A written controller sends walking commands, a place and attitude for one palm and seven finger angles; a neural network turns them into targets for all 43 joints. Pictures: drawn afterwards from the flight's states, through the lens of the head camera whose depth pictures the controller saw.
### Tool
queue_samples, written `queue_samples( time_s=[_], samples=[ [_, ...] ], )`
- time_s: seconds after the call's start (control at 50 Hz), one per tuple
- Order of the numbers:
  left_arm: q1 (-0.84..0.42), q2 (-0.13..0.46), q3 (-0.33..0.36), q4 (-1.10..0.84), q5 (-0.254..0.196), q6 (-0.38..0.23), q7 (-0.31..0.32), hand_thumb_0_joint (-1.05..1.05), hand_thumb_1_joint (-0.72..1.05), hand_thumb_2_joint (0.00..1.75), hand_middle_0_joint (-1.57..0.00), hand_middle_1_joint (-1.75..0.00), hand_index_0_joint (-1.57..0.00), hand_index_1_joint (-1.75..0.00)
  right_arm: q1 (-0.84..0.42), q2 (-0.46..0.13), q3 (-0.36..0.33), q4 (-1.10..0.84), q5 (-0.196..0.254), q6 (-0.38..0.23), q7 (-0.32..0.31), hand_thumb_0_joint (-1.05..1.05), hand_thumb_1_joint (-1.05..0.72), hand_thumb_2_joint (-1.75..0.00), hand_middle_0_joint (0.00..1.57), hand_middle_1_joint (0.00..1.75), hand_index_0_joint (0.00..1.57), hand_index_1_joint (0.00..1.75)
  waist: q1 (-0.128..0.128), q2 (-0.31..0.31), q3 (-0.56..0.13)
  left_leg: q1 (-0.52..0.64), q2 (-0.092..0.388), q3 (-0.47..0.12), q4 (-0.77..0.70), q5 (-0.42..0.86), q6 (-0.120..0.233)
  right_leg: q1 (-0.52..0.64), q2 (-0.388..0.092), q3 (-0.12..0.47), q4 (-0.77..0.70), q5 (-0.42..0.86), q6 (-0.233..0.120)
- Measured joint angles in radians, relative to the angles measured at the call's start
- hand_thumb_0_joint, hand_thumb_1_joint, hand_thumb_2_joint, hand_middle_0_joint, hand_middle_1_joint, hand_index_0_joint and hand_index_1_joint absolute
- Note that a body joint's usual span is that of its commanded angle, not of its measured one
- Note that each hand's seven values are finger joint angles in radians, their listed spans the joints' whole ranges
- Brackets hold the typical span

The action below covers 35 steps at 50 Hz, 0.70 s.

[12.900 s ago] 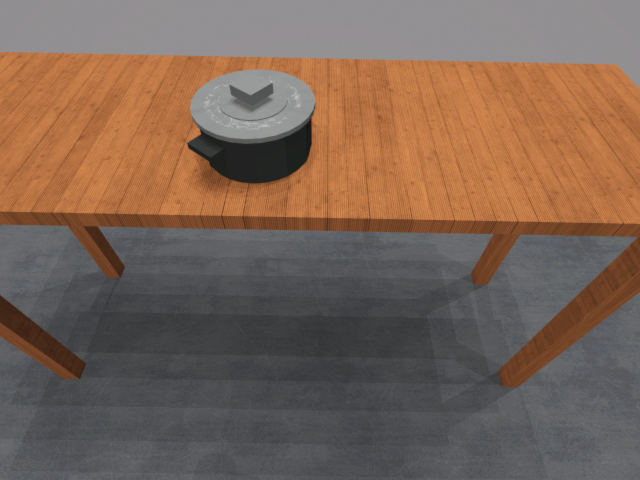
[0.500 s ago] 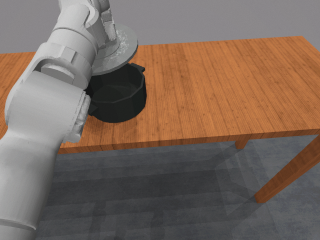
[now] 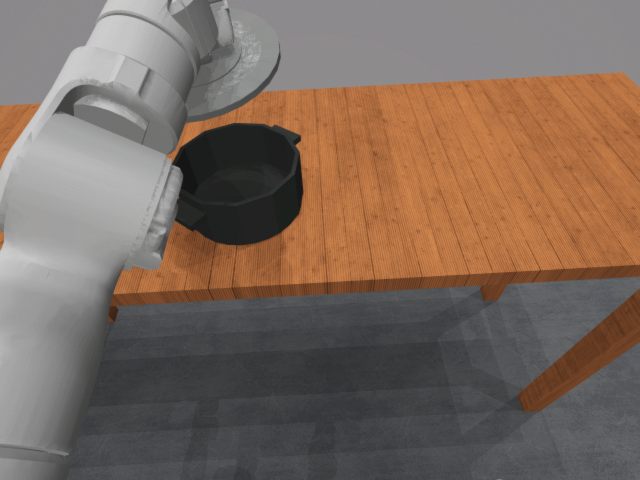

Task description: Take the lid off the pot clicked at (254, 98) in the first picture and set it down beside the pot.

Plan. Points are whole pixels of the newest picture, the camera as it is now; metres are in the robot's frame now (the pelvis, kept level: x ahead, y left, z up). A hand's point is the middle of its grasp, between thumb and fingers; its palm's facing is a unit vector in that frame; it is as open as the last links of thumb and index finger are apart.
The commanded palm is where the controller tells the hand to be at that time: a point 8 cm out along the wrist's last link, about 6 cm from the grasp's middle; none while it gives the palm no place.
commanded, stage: lift the lid straight up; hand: left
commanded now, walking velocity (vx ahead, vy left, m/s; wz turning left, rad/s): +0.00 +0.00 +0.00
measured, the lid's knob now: (189, 40) +0.53 +0.10 +0.29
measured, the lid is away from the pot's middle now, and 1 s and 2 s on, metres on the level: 0.02 0.10 0.20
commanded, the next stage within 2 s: move the lid sideways beside the pot in 0.30 s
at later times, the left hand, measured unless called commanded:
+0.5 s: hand (173, 19) +0.49 +0.10 +0.32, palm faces -0.17 -0.13 -0.98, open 5.9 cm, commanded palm +0.49 +0.10 +0.37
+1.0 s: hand (107, 32) +0.49 +0.16 +0.32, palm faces -0.17 -0.11 -0.98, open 5.9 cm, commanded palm +0.50 +0.16 +0.37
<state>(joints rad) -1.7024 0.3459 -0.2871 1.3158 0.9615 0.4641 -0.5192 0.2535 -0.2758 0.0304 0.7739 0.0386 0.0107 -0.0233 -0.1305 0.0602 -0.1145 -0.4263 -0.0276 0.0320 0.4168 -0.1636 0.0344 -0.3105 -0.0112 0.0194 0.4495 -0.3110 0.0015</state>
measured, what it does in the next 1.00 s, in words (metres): stands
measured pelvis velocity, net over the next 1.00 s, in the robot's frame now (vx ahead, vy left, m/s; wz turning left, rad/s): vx -0.01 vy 0.00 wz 0.01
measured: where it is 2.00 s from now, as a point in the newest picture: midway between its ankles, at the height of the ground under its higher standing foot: outside the picture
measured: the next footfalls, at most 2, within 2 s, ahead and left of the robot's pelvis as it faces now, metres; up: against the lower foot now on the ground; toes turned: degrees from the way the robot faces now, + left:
none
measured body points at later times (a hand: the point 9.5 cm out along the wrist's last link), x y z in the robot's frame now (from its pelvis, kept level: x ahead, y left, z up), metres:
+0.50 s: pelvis +0.00 +0.00 +0.00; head +0.03 -0.02 +0.45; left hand +0.50 +0.10 +0.38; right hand +0.05 -0.27 -0.14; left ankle +0.02 +0.10 -0.74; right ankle -0.06 -0.12 -0.74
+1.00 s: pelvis -0.01 +0.00 +0.00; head +0.03 -0.01 +0.45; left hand +0.49 +0.16 +0.37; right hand +0.06 -0.27 -0.13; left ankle +0.02 +0.10 -0.74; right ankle -0.06 -0.12 -0.74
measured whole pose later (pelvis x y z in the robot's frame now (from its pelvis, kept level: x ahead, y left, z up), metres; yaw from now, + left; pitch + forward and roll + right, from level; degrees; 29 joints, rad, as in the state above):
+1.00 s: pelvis -0.01 +0.00 +0.00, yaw +1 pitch +10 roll +0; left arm -1.65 0.50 -0.30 1.22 1.00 0.37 -0.55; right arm 0.25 -0.28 0.02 0.75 0.06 0.06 -0.02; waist -0.13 0.04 -0.10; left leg -0.44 -0.03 0.01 0.44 -0.16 0.04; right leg -0.31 -0.01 0.00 0.45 -0.30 0.01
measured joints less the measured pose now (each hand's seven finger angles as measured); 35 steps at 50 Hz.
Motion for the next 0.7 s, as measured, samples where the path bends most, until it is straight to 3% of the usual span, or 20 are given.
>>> queue_samples(
  time_s=[0.14, 0.28, 0.44, 0.56, 0.7],
  samples=[
    [-0.032, 0.016, 0.028, 0.021, 0.01, 0.019, 0.005, 0.04, 0.3, 0.76, -0.5, -0.94, -0.86, -1.12, 0.015, -0.006, 0.002, 0.004, -0.003, 0.0, -0.003, 0.0, -0.9, -0.9, 0.2, 0.3, 0.2, 0.3, -0.008, 0.002, -0.004, 0.0, 0.002, 0.004, -0.004, 0.0, 0.0, 0.0, 0.002, 0.005, -0.007, 0.003, 0.0],
    [-0.025, 0.033, 0.011, 0.005, 0.014, 0.038, 0.0, 0.04, 0.3, 0.76, -0.5, -0.94, -0.86, -1.12, 0.041, -0.016, -0.007, 0.008, -0.001, 0.008, 0.002, 0.0, -0.9, -0.9, 0.2, 0.3, 0.2, 0.3, -0.008, -0.001, -0.002, 0.004, 0.004, 0.005, -0.008, 0.001, 0.0, 0.005, 0.004, 0.006, -0.017, 0.008, 0.0],
    [0.012, 0.035, 0.008, -0.051, 0.01, 0.013, -0.014, 0.04, 0.3, 0.76, -0.49, -0.94, -0.86, -1.12, 0.041, -0.015, -0.011, 0.006, -0.003, 0.001, 0.005, 0.0, -0.9, -0.9, 0.2, 0.3, 0.2, 0.3, -0.001, -0.004, 0.004, 0.01, 0.002, 0.0, -0.004, 0.001, 0.001, 0.014, 0.002, 0.001, -0.015, 0.007, 0.001],
    [0.052, 0.065, 0.019, -0.093, 0.038, -0.046, -0.014, 0.04, 0.3, 0.76, -0.49, -0.94, -0.87, -1.12, 0.017, -0.008, -0.008, -0.016, -0.005, 0.022, 0.001, 0.0, -0.9, -0.9, 0.2, 0.3, 0.2, 0.3, -0.001, -0.005, -0.001, 0.008, 0.002, 0.004, 0.002, -0.001, 0.001, 0.009, 0.002, 0.005, -0.004, 0.004, 0.001],
    [0.061, 0.099, 0.01, -0.095, 0.043, -0.054, -0.028, 0.03, 0.3, 0.76, -0.5, -0.94, -0.87, -1.12, -0.002, -0.005, -0.006, -0.032, 0.003, 0.043, 0.001, 0.0, -0.9, -0.9, 0.2, 0.3, 0.2, 0.3, 0.007, -0.008, 0.002, 0.006, 0.002, 0.0, 0.012, -0.003, 0.002, 0.011, 0.002, 0.001, 0.002, 0.002, 0.002]
  ],
)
